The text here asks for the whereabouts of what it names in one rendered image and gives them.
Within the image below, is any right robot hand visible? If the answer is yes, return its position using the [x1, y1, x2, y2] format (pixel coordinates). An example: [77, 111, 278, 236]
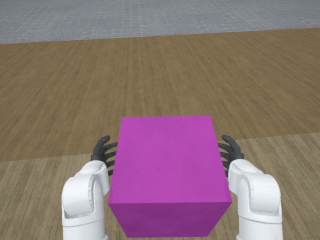
[217, 134, 244, 177]

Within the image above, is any left robot hand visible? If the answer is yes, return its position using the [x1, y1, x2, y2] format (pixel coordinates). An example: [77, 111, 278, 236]
[91, 135, 118, 177]

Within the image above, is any right robot forearm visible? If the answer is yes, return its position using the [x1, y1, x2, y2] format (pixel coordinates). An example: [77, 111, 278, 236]
[228, 159, 283, 240]

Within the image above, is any carton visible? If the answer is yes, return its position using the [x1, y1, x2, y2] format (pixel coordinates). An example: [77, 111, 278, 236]
[108, 116, 233, 238]

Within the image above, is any left robot forearm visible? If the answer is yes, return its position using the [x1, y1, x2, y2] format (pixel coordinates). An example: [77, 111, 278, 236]
[61, 160, 110, 240]

